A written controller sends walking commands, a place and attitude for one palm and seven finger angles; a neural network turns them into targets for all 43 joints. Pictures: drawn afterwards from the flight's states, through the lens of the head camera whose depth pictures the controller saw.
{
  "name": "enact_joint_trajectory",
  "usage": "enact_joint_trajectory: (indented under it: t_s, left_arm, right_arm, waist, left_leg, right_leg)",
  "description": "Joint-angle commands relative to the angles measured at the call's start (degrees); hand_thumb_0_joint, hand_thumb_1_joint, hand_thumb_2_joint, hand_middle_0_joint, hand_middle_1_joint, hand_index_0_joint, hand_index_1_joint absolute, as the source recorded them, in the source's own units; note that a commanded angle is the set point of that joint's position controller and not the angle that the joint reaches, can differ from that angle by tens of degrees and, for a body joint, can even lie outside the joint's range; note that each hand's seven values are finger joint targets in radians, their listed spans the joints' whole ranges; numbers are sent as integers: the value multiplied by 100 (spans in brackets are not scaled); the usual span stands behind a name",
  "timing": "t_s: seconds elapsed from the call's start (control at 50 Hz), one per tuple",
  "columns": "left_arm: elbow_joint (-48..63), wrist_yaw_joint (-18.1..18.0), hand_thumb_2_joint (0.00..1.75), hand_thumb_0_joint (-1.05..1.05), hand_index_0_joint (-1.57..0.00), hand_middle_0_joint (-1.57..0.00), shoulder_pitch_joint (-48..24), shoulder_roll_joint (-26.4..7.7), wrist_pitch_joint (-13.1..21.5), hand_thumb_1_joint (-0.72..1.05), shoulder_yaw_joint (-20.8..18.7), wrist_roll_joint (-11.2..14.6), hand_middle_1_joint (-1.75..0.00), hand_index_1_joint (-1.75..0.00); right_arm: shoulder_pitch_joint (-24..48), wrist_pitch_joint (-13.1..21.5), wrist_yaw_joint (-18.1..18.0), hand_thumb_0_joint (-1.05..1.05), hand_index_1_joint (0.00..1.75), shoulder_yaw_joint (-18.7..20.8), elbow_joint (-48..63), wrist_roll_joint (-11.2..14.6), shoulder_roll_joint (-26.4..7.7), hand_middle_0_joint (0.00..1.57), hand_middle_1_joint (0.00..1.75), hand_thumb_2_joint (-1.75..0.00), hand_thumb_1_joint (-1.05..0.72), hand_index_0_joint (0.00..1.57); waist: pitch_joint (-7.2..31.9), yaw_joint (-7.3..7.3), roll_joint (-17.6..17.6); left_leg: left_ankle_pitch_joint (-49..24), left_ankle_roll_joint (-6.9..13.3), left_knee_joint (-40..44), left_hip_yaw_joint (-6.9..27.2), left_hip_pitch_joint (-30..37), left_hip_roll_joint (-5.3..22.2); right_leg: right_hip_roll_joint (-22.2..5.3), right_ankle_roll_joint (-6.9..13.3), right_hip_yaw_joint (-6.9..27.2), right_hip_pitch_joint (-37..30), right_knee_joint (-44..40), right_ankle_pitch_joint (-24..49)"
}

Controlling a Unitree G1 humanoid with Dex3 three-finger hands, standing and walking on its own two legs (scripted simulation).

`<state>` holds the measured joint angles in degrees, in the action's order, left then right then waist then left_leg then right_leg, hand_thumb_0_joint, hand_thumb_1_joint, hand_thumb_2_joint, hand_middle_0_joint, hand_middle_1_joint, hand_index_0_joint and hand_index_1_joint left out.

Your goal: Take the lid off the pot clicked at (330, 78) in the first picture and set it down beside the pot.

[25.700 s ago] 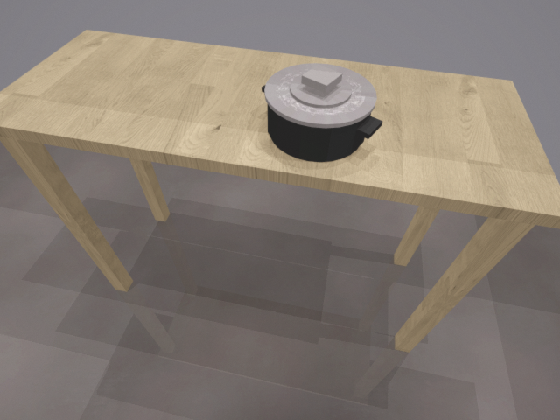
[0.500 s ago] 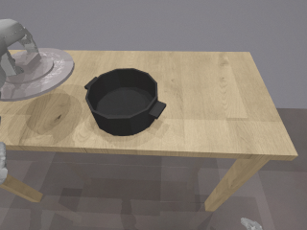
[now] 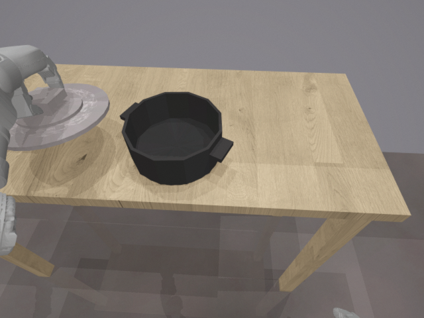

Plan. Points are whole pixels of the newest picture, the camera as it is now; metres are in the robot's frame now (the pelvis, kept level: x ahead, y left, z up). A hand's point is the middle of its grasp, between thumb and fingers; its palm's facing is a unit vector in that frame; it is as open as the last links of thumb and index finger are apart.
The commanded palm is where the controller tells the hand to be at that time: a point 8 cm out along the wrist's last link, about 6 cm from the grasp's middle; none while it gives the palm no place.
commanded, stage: lower the lid onto the table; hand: left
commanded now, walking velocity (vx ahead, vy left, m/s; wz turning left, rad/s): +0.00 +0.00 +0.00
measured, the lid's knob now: (44, 98) +0.47 +0.30 +0.18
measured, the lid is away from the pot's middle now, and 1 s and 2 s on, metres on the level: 0.23 0.21 0.22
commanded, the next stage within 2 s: open the fingers wide in 1.48 s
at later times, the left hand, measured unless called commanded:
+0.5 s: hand (44, 110) +0.45 +0.30 +0.17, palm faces -0.35 -0.06 -0.93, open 8.8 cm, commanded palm +0.44 +0.30 +0.24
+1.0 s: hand (54, 124) +0.44 +0.29 +0.14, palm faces -0.41 -0.06 -0.91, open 8.8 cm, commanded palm +0.45 +0.30 +0.20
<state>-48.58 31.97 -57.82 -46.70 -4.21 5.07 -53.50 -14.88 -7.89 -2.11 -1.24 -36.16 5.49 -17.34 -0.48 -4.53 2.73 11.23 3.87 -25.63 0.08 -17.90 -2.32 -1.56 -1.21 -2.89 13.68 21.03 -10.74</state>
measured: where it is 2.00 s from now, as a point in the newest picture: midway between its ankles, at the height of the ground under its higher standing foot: outside the picture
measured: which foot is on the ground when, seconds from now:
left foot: down 0.00-1.00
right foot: down 0.00-1.00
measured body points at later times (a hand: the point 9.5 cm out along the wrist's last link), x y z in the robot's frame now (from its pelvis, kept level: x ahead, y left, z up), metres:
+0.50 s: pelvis +0.01 +0.01 +0.00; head +0.05 +0.00 +0.45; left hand +0.46 +0.30 +0.22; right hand +0.09 -0.27 -0.12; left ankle +0.02 +0.08 -0.74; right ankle +0.00 -0.14 -0.74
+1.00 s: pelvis +0.01 +0.01 +0.00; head +0.05 +0.01 +0.45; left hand +0.46 +0.29 +0.19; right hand +0.08 -0.27 -0.12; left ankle +0.02 +0.08 -0.74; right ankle +0.00 -0.14 -0.74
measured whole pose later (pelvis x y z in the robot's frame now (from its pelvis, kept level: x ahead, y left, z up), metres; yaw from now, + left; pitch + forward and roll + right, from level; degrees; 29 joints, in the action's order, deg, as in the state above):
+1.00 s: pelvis +0.01 +0.01 +0.00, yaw +0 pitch +5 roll -2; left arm -48.5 28.7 -50.5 -43.6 2.0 4.7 -52.2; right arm -16.2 -8.4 -1.6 -0.1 -36.7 4.6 -17.3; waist 0.4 -5.3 2.4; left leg 12.2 4.4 -26.9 0.1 -19.6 -2.8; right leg -1.9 -1.1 -2.7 15.1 21.7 -11.4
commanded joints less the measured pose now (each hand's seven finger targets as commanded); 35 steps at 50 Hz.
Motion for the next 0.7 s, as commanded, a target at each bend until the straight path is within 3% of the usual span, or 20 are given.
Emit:
enact_joint_trajectory:
  t_s: [0.0, 0.02, 0.04, 0.1, 0.14, 0.18, 0.2, 0.22, 0.28, 0.3, 0.32, 0.36, 0.38, 0.4, 0.44, 0.5, 0.54, 0.56, 0.62, 0.68]
  left_arm:
    - [1539, -404, 137, 0, -96, -104, -3347, -2171, 174, 29, -896, -61, -68, -61]
    - [1261, -386, 137, 0, -96, -104, -3170, -1948, 192, 29, -796, -64, -68, -61]
    - [1199, -407, 137, 0, -96, -104, -3060, -2024, 213, 29, -864, -37, -68, -61]
    - [1252, -430, 137, 0, -96, -104, -2964, -2155, 274, 29, -980, -47, -68, -61]
    - [1122, -404, 137, 0, -96, -104, -2903, -1856, 282, 29, -779, 25, -68, -61]
    - [1353, -410, 137, 0, -96, -104, -2862, -1805, 316, 29, -729, 101, -68, -61]
    - [1814, -454, 137, 0, -96, -104, -3011, -2043, 343, 29, -953, 25, -68, -61]
    - [1599, -428, 137, 0, -96, -104, -2762, -1818, 336, 29, -859, 31, -68, -61]
    - [1270, -438, 137, 0, -96, -104, -2085, -2066, 351, 29, -1159, 153, -68, -61]
    - [1312, -437, 137, 0, -96, -104, -2166, -2075, 349, 29, -1142, 88, -68, -61]
    - [1258, -407, 137, 0, -96, -104, -2264, -1855, 336, 29, -975, 105, -68, -61]
    - [1437, -408, 137, 0, -96, -104, -2345, -1809, 320, 29, -934, 151, -68, -61]
    - [1499, -426, 137, 0, -96, -104, -2368, -1749, 340, 29, -838, 192, -68, -61]
    - [1949, -468, 137, 0, -96, -104, -2642, -1946, 358, 29, -990, 119, -68, -61]
    - [1908, -493, 137, 0, -96, -104, -2569, -1853, 373, 29, -962, 117, -68, -61]
    - [1669, -524, 137, 0, -96, -104, -2353, -2106, 399, 29, -1209, 106, -68, -61]
    - [1188, -511, 137, 0, -96, -104, -2208, -1923, 395, 29, -1043, 135, -68, -61]
    - [1029, -483, 137, 0, -96, -104, -2299, -1749, 380, 29, -888, 142, -68, -61]
    - [1251, -509, 137, 0, -96, -104, -2643, -1486, 415, 29, -605, 123, -68, -61]
    - [1390, -571, 137, 0, -96, -104, -2604, -1763, 491, 29, -790, 173, -68, -61]
  right_arm:
    - [-23, 230, -55, 0, 30, 347, 647, -66, -902, 20, 30, -90, -90, 20]
    - [5, 245, -79, 0, 30, 354, 628, -87, -883, 20, 30, -90, -90, 20]
    - [-60, 256, -85, 0, 30, 354, 599, -65, -889, 20, 30, -90, -90, 20]
    - [-128, 239, -58, 0, 30, 381, 614, -97, -910, 20, 30, -90, -90, 20]
    - [-97, 224, -68, 0, 30, 382, 582, -61, -898, 20, 30, -90, -90, 20]
    - [-150, 222, -40, 0, 30, 434, 588, -82, -969, 20, 30, -90, -90, 20]
    - [-145, 237, -19, 0, 30, 439, 646, -97, -923, 20, 30, -90, -90, 20]
    - [-91, 240, -27, 0, 30, 441, 653, -112, -903, 20, 30, -90, -90, 20]
    - [-215, 212, 18, 0, 30, 451, 612, -109, -990, 20, 30, -90, -90, 20]
    - [-164, 185, 33, 0, 30, 413, 637, -93, -935, 20, 30, -90, -90, 20]
    - [-82, 159, 34, 0, 30, 426, 635, -95, -936, 20, 30, -90, -90, 20]
    - [-39, 136, 41, 0, 30, 434, 679, -83, -927, 20, 30, -90, -90, 20]
    - [-86, 137, 45, 0, 30, 469, 656, -94, -984, 20, 30, -90, -90, 20]
    - [-98, 153, 64, 0, 30, 458, 721, -102, -927, 20, 30, -90, -90, 20]
    - [-60, 180, 36, 0, 30, 456, 708, -99, -903, 20, 30, -90, -90, 20]
    - [-122, 172, 41, 0, 30, 435, 684, -125, -922, 20, 30, -90, -90, 20]
    - [-83, 139, 17, 0, 30, 410, 634, -89, -919, 20, 30, -90, -90, 20]
    - [-60, 123, 5, 0, 30, 413, 604, -90, -917, 20, 30, -90, -90, 20]
    - [-64, 137, -2, 0, 30, 440, 611, -98, -907, 20, 30, -90, -90, 20]
    - [-123, 163, -17, 0, 30, 447, 592, -118, -969, 20, 30, -90, -90, 20]
  waist:
    - [2464, -9, 544]
    - [2328, -37, 591]
    - [2332, -31, 426]
    - [2398, -23, 539]
    - [2183, -71, 408]
    - [2322, -87, 679]
    - [2660, -25, 687]
    - [2540, -63, 671]
    - [2345, -15, 453]
    - [2326, 3, 307]
    - [2158, -38, 370]
    - [2154, -32, 357]
    - [2187, -72, 544]
    - [2477, -18, 589]
    - [2541, -42, 658]
    - [2526, 1, 464]
    - [2241, -45, 207]
    - [2029, -74, 241]
    - [2181, -123, 478]
    - [2408, -115, 624]
  left_leg:
    - [-1331, 73, 285, 346, 1464, -30]
    - [-1360, 109, 222, 329, 1450, -54]
    - [-1380, 87, 250, 337, 1451, -19]
    - [-1618, 82, 215, 324, 1465, -26]
    - [-1531, 87, 229, 344, 1450, -10]
    - [-1879, 58, 163, 387, 1641, 11]
    - [-2122, 51, 156, 434, 1847, 21]
    - [-2270, 93, 71, 416, 1861, -2]
    - [-2485, 58, 34, 418, 1643, 22]
    - [-2295, 54, 121, 399, 1521, 20]
    - [-2096, 77, 115, 383, 1471, 0]
    - [-1946, 72, 168, 428, 1512, 11]
    - [-2094, 39, 124, 426, 1629, 41]
    - [-2134, 30, 167, 478, 1780, 37]
    - [-2289, 34, 93, 505, 1933, 32]
    - [-2177, 31, 102, 472, 1703, 0]
    - [-1766, 52, 145, 393, 1426, -7]
    - [-1518, 68, 164, 357, 1316, -27]
    - [-1660, 57, 125, 420, 1600, 3]
    - [-1833, 16, 71, 472, 1761, 29]
  right_leg:
    - [415, 425, -23, -394, -93, 1020]
    - [422, 434, -40, -305, -105, 1040]
    - [414, 418, -44, -326, -92, 1048]
    - [414, 412, -20, -345, -104, 1158]
    - [418, 405, -59, -203, -119, 1090]
    - [396, 435, -57, -126, -128, 1156]
    - [433, 412, -28, -240, -85, 1236]
    - [440, 414, -35, -132, -97, 1309]
    - [414, 414, -49, -201, -85, 1440]
    - [436, 380, -49, -282, -61, 1398]
    - [434, 391, -69, -167, -80, 1337]
    - [436, 395, -79, -114, -102, 1178]
    - [398, 415, -67, -12, -112, 1162]
    - [443, 397, -53, -140, -92, 1168]
    - [445, 406, -44, -37, -65, 1183]
    - [446, 399, -31, -202, -63, 1260]
    - [426, 385, -56, -169, -54, 1192]
    - [432, 392, -71, -70, -99, 1099]
    - [442, 405, -79, 116, -89, 1031]
    - [416, 440, -50, 106, -80, 1036]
